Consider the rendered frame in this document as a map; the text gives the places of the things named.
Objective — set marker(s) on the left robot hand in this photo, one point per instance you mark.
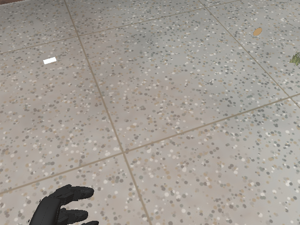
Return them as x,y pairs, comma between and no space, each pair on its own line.
49,211

